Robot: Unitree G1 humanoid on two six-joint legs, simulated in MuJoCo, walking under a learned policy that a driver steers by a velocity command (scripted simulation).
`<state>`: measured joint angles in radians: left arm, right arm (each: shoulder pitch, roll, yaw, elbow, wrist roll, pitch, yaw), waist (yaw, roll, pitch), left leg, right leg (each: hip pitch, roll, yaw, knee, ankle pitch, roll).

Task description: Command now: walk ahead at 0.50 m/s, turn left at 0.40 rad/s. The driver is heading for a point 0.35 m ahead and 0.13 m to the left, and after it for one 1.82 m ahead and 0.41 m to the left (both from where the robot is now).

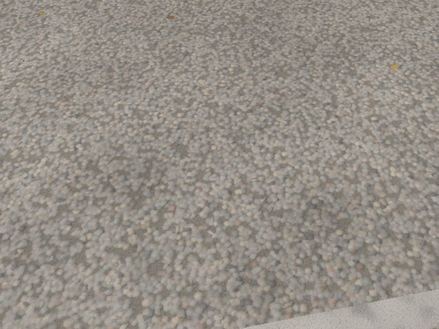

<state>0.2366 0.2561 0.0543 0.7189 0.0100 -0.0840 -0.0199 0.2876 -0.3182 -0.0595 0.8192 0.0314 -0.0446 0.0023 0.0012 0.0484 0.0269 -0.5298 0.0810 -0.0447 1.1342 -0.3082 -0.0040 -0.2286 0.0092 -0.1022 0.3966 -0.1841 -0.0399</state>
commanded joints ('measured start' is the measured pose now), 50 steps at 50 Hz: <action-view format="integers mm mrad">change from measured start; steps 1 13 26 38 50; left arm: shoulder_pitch -35 70 13 -135 -156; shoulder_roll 110 214 149 140 196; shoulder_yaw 35 73 31 22 25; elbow -32 71 -22 -61 -70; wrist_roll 6 -30 3 -7 -22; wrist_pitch -36 13 36 46 47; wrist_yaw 6 32 55 32 9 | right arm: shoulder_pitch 23 -276 -130 -117 -76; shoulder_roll -30 -22 -138 -117 -79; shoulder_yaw -15 -4 -56 -43 -27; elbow -63 -204 -224 -215 -155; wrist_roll -4 -11 -38 -26 -49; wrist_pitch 15 11 12 74 69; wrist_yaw -4 59 5 -33 -39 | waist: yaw -20 56 39 -16 -32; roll -130 -91 -7 99 -183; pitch -5 70 -147 -152 -98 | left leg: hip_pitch -125 -133 295 332 314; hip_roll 58 -1 100 60 -117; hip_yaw -66 84 -239 -345 -40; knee -22 -494 -793 -675 -582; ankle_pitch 103 221 799 444 68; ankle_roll -14 68 307 210 9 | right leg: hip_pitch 75 315 -300 -190 -18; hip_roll -280 -310 -71 -4 -137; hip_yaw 183 -79 170 187 450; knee -266 -177 730 244 29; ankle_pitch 177 437 -212 -51 254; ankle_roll -162 -96 113 115 -102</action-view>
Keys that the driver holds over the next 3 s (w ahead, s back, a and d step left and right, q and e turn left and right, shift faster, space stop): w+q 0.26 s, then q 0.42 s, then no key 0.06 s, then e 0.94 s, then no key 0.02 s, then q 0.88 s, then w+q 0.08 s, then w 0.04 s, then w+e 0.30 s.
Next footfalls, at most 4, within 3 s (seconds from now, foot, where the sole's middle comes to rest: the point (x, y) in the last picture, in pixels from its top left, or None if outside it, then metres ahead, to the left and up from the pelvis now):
0.34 left None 0.33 0.17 -0.78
0.82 right None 0.48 0.00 -0.78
1.50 right None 0.44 -0.07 -0.78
1.90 left None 0.42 0.17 -0.78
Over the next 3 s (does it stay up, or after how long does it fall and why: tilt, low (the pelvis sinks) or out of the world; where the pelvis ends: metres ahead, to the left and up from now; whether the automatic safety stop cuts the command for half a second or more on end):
stays up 0.45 0.08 -0.01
